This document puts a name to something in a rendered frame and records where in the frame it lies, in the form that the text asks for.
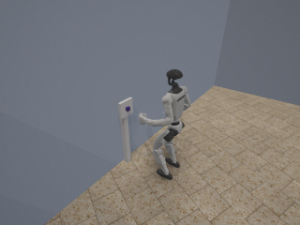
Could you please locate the left robot shin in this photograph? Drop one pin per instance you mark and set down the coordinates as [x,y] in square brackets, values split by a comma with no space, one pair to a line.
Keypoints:
[160,159]

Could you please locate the left robot thigh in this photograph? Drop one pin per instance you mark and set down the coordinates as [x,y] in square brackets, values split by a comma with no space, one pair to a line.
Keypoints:
[165,136]

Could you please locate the right robot upper arm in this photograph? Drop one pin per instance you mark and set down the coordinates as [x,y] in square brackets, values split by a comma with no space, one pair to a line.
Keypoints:
[187,103]

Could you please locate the left robot upper arm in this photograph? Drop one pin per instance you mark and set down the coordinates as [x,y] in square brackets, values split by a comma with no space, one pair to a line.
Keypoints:
[167,103]

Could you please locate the left robot hand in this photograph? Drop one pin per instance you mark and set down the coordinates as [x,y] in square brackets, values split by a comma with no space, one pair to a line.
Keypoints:
[142,118]

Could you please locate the left robot forearm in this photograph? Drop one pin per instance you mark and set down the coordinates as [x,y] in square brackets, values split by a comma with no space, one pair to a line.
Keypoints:
[158,123]

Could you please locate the panel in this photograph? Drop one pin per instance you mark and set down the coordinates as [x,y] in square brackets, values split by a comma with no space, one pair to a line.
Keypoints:
[123,115]

